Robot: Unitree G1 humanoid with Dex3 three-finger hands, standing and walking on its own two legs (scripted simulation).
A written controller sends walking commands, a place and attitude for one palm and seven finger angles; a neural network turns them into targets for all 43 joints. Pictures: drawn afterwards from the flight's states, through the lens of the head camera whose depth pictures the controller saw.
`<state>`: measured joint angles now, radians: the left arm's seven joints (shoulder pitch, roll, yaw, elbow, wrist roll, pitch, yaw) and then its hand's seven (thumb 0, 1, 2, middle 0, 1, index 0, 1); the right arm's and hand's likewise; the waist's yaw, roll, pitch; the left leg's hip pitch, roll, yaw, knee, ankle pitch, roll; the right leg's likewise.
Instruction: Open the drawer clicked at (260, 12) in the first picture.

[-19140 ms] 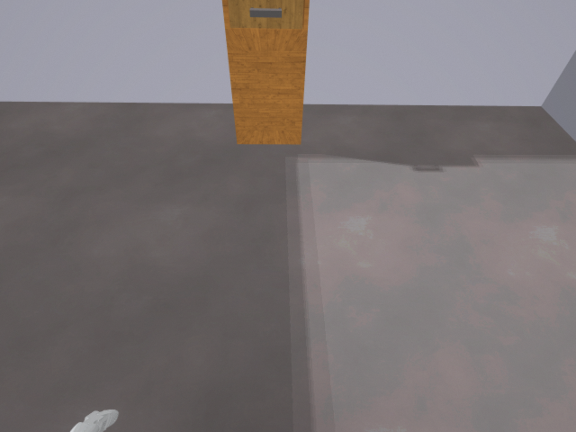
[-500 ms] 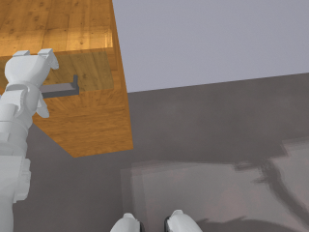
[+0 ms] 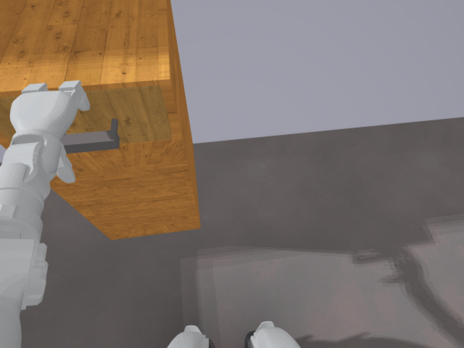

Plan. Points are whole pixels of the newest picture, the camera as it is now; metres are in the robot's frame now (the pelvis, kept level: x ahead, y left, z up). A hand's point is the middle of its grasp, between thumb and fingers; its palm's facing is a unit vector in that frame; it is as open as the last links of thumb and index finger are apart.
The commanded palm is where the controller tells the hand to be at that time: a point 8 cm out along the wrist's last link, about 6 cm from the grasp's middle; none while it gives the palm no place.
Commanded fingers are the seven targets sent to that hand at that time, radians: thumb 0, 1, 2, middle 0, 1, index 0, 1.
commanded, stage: re-aim the fingers above the handle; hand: left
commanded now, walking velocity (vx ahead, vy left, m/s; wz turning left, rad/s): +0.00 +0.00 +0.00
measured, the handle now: (83, 134) +0.52 +0.29 +0.00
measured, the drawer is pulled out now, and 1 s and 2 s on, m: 0.00 0.00 0.00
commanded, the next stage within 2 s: lower the fingers behind the handle in 1.62 s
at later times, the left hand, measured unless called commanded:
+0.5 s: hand (62, 132) +0.48 +0.29 +0.06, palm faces -0.03 +0.00 -1.00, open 13.5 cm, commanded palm +0.48 +0.30 +0.10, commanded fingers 0.00 -0.50 0.30 -0.30 -1.20 -0.30 -1.20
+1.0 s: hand (61, 132) +0.48 +0.29 +0.06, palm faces -0.03 +0.02 -1.00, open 13.5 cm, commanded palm +0.49 +0.32 +0.10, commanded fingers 0.00 -0.50 0.30 -0.30 -1.20 -0.30 -1.20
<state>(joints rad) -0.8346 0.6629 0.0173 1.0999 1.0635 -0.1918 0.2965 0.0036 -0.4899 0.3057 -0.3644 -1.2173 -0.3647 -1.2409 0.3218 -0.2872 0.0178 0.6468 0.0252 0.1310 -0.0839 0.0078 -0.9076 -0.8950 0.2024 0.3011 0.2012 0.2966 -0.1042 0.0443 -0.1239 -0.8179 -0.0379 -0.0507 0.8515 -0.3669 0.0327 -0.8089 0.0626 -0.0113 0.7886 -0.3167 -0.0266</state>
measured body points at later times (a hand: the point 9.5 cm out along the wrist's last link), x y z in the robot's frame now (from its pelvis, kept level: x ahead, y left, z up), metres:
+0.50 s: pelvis +0.00 +0.00 +0.00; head +0.10 +0.00 +0.44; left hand +0.48 +0.28 +0.11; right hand +0.02 -0.28 -0.12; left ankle +0.01 +0.10 -0.70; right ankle +0.03 -0.10 -0.70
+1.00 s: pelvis -0.01 +0.00 +0.00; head +0.10 +0.00 +0.43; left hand +0.48 +0.28 +0.11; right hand +0.03 -0.27 -0.13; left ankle +0.01 +0.10 -0.70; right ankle +0.03 -0.10 -0.70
